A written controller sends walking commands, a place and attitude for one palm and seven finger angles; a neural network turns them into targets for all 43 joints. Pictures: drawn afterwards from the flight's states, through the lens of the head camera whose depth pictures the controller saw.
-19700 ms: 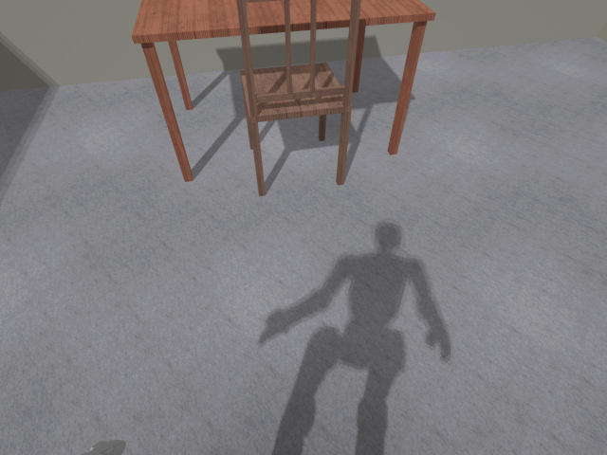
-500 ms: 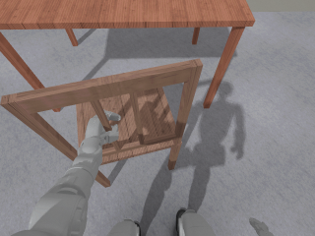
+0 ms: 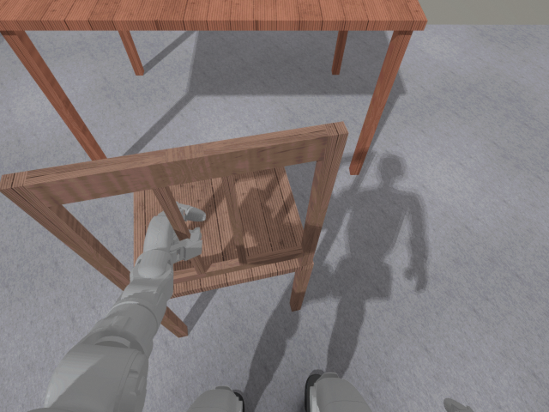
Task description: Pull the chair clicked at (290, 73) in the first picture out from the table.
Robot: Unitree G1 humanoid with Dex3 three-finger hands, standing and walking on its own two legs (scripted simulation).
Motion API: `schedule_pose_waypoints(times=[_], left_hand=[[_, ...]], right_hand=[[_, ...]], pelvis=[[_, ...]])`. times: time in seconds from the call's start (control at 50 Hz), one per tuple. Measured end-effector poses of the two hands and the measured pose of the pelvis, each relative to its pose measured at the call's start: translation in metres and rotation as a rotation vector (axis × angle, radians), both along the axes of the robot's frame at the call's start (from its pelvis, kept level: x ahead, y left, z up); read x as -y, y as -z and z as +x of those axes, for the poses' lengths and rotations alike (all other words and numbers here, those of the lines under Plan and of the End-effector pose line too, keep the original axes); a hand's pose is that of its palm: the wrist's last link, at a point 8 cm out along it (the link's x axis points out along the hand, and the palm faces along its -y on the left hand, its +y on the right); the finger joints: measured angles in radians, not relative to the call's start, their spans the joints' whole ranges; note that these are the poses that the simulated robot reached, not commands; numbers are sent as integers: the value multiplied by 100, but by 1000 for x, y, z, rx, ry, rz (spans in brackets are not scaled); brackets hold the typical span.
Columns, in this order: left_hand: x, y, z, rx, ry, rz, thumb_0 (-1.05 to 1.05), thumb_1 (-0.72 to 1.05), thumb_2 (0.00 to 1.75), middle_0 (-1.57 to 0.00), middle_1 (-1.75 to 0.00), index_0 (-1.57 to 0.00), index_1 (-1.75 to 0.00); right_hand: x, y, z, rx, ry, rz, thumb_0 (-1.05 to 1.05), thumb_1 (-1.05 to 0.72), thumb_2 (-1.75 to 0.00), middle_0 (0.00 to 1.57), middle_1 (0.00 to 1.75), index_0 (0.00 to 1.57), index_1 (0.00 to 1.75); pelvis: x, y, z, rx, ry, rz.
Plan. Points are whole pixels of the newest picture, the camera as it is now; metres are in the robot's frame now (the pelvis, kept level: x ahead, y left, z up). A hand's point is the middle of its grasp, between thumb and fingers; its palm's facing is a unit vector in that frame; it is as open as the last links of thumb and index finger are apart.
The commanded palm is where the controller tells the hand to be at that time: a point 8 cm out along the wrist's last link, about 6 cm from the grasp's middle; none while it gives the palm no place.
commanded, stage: step backward, pulling the chair out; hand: left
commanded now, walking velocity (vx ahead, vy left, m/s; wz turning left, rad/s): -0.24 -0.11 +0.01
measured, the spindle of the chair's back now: (184, 236) +0.39 +0.16 -0.07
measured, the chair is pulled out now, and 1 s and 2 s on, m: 0.46 0.66 0.66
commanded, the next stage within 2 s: stop walking, hand still on the chair in 0.06 s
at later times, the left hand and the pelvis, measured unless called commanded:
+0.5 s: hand (187, 343) +0.22 +0.13 -0.06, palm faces +0.06 -0.98 -0.19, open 5.0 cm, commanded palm +0.19 +0.18 -0.04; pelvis -0.08 -0.01 +0.01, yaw -1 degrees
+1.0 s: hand (183, 369) +0.18 +0.13 -0.06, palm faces +0.08 -0.98 -0.19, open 5.0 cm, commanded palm +0.16 +0.18 -0.04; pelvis -0.04 -0.02 +0.02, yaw -2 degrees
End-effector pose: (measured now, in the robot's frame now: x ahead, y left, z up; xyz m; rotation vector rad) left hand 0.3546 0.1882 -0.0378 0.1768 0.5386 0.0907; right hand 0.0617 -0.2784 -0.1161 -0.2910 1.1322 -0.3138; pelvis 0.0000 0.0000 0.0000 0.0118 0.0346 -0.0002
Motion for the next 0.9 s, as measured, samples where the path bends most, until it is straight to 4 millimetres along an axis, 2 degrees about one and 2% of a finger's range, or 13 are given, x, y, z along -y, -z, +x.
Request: schedule_pose_waypoints(times=[0.08, 0.24, 0.32, 0.42, 0.52, 0.64, 0.74, 0.9], left_hand=[[-1, 0, -24, -6, -6, -4, 2, 73, 81, -30, -123, -49, -145], [2, -1, -76, 2, -52, 13, 2, 73, 82, -33, -121, -49, -145], [5, -1, -105, -1, -55, 16, 2, 72, 82, -33, -122, -49, -145], [6, -1, -137, -3, -31, 5, 1, 72, 81, -31, -124, -49, -145], [7, -1, -166, -9, -25, -1, 1, 73, 81, -30, -124, -49, -145], [9, -1, -188, -8, -46, 5, 1, 72, 83, -32, -124, -49, -145], [8, -2, -196, -12, -55, 6, 2, 72, 84, -33, -123, -49, -145], [7, -2, -197, -17, -49, 2, 2, 72, 84, -32, -124, -49, -145]], right_hand=[[-4, -2, -19, 13, -13, 14, 1, -90, -89, 20, 30, 20, 30], [-6, 8, -55, 61, 8, 106, 1, -90, -89, 21, 30, 21, 30], [-1, 4, -68, 77, 4, 84, 1, -90, -89, 21, 30, 21, 30], [-1, -5, -73, 100, -6, 49, 1, -90, -89, 20, 30, 20, 30], [-11, -10, -64, 137, -24, 85, 1, -90, -89, 20, 30, 20, 30], [-21, -12, -37, 199, -67, 130, 1, -90, -89, 20, 30, 20, 30], [-21, -21, -15, 257, -79, 119, 1, -90, -89, 21, 30, 20, 30], [-18, -36, 13, 303, -89, 89, 1, -90, -89, 20, 30, 20, 30]], pelvis=[[3, -1, -20, 8, 12, -22], [24, 3, -62, 45, 25, -36], [21, 1, -71, 56, 12, -10], [13, -3, -78, 85, 19, -1], [16, -8, -76, 97, 15, -5], [23, -10, -70, 98, 17, -4], [21, -13, -62, 86, 22, -9], [18, -17, -47, 71, 28, -6]])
